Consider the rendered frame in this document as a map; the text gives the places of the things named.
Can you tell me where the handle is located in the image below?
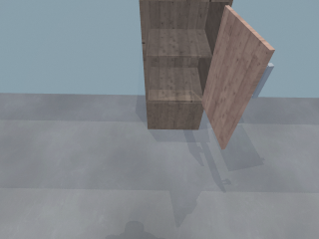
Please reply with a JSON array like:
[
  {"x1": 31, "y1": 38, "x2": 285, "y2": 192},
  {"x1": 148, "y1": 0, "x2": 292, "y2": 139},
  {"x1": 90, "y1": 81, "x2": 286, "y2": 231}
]
[{"x1": 251, "y1": 63, "x2": 274, "y2": 99}]

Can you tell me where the cupboard door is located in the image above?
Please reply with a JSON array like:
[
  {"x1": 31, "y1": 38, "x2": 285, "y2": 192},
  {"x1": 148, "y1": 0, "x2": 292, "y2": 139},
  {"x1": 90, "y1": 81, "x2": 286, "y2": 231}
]
[{"x1": 201, "y1": 5, "x2": 275, "y2": 149}]

